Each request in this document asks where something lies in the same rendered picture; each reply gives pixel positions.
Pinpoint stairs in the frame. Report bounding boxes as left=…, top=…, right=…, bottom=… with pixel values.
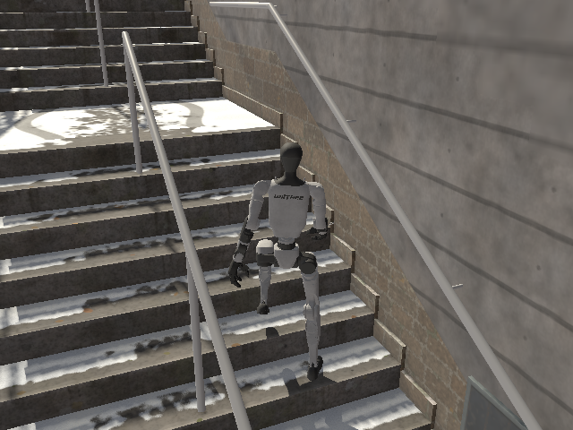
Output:
left=0, top=129, right=431, bottom=430
left=0, top=0, right=223, bottom=112

